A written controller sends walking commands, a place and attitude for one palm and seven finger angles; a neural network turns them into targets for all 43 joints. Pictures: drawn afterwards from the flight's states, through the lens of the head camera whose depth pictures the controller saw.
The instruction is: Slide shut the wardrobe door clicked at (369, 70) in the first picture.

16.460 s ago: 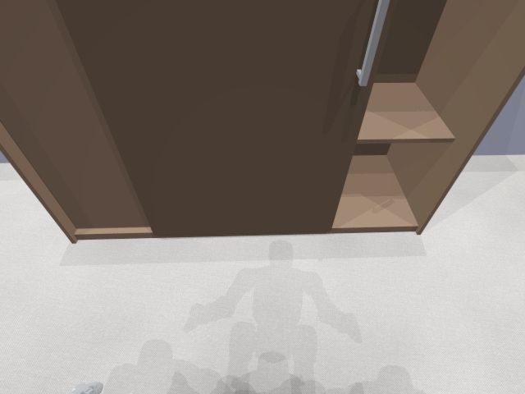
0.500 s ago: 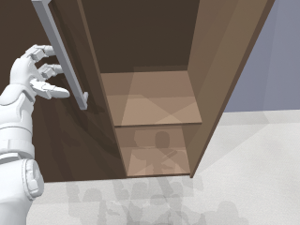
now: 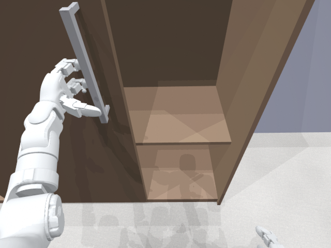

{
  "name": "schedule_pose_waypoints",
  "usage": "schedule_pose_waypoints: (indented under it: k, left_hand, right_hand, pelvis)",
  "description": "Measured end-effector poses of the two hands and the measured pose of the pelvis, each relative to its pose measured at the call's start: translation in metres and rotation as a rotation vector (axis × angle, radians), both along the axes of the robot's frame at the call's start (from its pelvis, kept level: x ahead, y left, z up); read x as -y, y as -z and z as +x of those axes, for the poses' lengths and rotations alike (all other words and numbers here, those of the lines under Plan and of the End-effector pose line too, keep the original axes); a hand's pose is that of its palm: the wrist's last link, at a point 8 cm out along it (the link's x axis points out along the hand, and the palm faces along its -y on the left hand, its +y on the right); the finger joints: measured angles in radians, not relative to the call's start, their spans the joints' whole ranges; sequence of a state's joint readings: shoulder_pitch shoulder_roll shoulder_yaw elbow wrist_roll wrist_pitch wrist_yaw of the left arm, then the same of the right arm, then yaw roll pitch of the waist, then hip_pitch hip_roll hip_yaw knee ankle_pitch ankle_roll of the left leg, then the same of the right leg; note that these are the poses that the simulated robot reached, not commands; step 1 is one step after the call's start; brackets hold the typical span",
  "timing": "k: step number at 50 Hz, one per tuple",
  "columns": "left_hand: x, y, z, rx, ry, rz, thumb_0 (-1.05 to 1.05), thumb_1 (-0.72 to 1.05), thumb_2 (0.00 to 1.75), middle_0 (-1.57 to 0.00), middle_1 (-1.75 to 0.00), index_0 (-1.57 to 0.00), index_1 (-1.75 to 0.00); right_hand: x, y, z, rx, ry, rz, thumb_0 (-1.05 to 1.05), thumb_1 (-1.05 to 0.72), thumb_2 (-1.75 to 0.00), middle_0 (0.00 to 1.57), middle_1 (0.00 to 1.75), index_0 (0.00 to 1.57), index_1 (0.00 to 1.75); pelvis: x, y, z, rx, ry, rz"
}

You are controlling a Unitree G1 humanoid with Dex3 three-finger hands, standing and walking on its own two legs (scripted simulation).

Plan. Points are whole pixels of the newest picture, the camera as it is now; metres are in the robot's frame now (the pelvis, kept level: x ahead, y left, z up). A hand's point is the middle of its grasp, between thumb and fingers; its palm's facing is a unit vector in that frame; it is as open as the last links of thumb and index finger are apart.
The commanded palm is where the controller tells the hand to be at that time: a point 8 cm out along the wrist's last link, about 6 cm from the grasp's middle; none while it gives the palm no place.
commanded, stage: slide the fingers in behind the handle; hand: left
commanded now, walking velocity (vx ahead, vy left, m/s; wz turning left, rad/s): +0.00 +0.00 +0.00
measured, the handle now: (91, 72) +0.48 +0.19 +0.20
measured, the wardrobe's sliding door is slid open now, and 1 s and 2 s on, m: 0.42 0.42 0.42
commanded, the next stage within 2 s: grip the handle and tug to test in 1.14 s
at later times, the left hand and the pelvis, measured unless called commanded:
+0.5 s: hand (97, 90) +0.43 +0.17 +0.19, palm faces +0.03 -1.00 -0.02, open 14.0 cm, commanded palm +0.40 +0.22 +0.19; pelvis +0.00 -0.01 +0.00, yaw +0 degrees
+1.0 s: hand (97, 90) +0.42 +0.17 +0.19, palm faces +0.03 -1.00 -0.02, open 14.1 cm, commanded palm +0.40 +0.22 +0.19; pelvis +0.01 -0.01 +0.00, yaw +0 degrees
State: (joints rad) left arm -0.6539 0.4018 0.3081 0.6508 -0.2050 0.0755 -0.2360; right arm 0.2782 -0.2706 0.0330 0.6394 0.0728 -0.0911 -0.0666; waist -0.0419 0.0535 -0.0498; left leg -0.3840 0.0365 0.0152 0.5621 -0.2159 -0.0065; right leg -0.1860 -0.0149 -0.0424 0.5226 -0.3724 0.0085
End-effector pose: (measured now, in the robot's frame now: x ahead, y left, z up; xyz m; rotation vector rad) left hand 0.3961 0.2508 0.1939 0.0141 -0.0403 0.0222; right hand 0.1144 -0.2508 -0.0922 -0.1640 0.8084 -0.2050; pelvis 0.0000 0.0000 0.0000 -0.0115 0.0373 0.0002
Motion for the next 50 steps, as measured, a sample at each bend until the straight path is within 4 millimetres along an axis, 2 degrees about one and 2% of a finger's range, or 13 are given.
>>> schedule_pose_waypoints:
  k: [6, 21, 31, 40, 50]
  left_hand:
    - [0.008, 0.000, -0.001, -0.006, -0.011, 0.002, -0.01, -0.50, 0.30, -0.30, -1.20, -0.29, -1.20]
    - [0.028, 0.002, 0.003, -0.012, 0.001, 0.003, -0.01, -0.50, 0.30, -0.30, -1.20, -0.28, -1.19]
    - [0.031, 0.002, 0.009, -0.016, -0.009, 0.003, -0.01, -0.50, 0.30, -0.30, -1.20, -0.29, -1.20]
    - [0.032, 0.003, 0.007, -0.008, -0.018, 0.000, -0.01, -0.50, 0.30, -0.30, -1.20, -0.26, -1.20]
    - [0.029, 0.003, 0.004, -0.006, -0.006, 0.003, -0.01, -0.50, 0.30, -0.30, -1.20, -0.28, -1.20]
  right_hand:
    - [0.002, 0.000, 0.002, 0.003, -0.003, 0.005, 0.01, -0.91, -0.90, 0.20, 0.30, 0.20, 0.30]
    - [0.015, 0.008, -0.011, -0.053, 0.016, 0.006, 0.01, -0.91, -0.90, 0.20, 0.30, 0.20, 0.30]
    - [0.021, 0.009, -0.013, -0.062, 0.031, 0.008, 0.01, -0.91, -0.90, 0.20, 0.30, 0.20, 0.29]
    - [0.020, 0.007, -0.003, -0.046, 0.023, 0.013, 0.01, -0.91, -0.90, 0.20, 0.30, 0.20, 0.29]
    - [0.014, 0.002, 0.016, -0.010, 0.002, 0.014, 0.01, -0.91, -0.90, 0.20, 0.30, 0.20, 0.29]
  pelvis:
    - [0.003, 0.000, 0.000, 0.007, -0.002, 0.002]
    - [0.012, -0.001, 0.002, 0.009, -0.002, 0.007]
    - [0.016, -0.001, 0.005, 0.004, 0.002, 0.010]
    - [0.015, -0.001, 0.010, 0.004, 0.004, 0.012]
    - [0.013, -0.001, 0.012, 0.006, 0.002, 0.012]
